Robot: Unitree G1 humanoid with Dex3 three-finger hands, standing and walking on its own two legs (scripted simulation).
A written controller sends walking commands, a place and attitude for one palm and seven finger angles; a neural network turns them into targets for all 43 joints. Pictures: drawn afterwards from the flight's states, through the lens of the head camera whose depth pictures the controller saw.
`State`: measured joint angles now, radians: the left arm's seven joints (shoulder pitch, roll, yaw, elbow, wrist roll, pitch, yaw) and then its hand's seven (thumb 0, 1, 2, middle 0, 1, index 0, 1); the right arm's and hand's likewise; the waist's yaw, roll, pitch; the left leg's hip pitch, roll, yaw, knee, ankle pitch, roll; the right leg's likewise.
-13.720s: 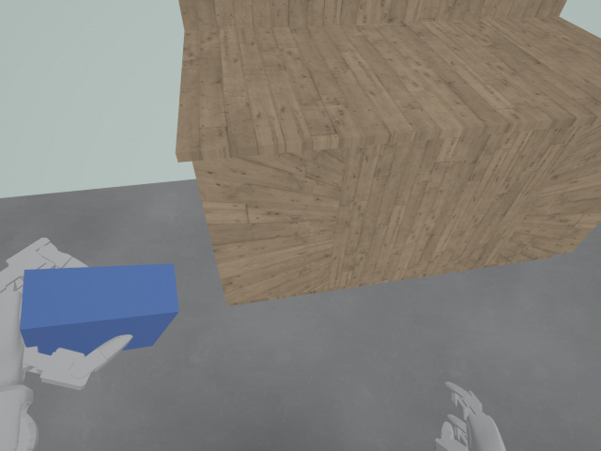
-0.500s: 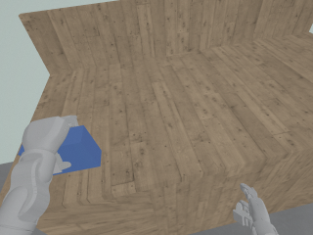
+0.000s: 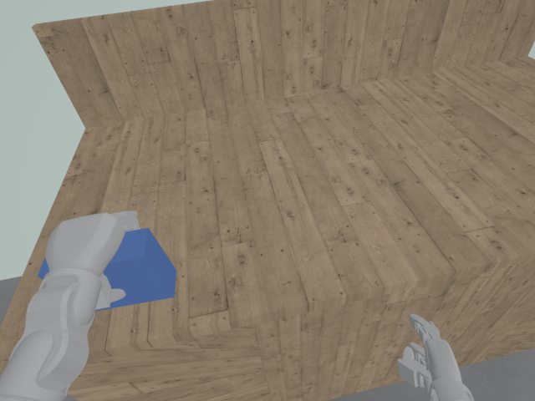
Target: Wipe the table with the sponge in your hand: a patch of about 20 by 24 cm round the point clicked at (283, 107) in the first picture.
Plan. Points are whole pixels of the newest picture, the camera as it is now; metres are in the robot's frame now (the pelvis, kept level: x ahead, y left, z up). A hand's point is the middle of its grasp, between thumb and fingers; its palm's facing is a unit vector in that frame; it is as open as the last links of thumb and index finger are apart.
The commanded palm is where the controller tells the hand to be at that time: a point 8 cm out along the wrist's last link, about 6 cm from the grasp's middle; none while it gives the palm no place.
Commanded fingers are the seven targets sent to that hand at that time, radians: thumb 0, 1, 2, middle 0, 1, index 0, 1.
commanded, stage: lower the sponge onto the table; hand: left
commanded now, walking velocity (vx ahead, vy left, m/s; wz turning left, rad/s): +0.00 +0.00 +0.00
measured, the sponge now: (121, 279) +0.24 +0.28 +0.07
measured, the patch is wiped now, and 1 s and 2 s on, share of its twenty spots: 0.00 0.00 0.40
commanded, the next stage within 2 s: wipe forward along the first lane in 0.62 s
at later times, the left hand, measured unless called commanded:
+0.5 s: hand (104, 273) +0.24 +0.29 +0.09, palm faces +0.01 -0.07 -1.00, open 9.2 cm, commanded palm +0.21 +0.28 +0.15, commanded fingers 0.00 0.10 1.30 -1.20 -1.60 -1.20 -1.60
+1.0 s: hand (108, 263) +0.26 +0.30 +0.09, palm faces -0.01 -0.04 -1.00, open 9.2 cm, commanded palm +0.25 +0.29 +0.13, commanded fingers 0.00 0.10 1.30 -1.20 -1.60 -1.20 -1.60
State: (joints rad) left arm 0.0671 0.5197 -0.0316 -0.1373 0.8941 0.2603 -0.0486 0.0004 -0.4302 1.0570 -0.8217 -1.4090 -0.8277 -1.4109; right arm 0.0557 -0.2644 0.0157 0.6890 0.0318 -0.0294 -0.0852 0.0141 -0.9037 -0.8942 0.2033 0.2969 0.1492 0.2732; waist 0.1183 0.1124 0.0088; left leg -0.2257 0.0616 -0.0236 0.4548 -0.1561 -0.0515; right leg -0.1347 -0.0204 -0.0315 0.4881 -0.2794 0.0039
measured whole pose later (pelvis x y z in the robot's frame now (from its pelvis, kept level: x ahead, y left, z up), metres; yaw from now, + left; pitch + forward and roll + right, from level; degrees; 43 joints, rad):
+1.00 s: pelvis +0.00 +0.00 +0.00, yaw +1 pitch -3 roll +0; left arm -0.03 0.50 -0.04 0.07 0.95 0.24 -0.02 -0.01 -0.45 1.08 -0.83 -1.41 -0.84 -1.40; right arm 0.06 -0.26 0.03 0.70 0.04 -0.03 -0.09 0.01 -0.90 -0.89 0.20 0.30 0.19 0.29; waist 0.11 0.10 -0.01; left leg -0.28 0.05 -0.04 0.49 -0.17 -0.04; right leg -0.18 -0.03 -0.04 0.51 -0.29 0.01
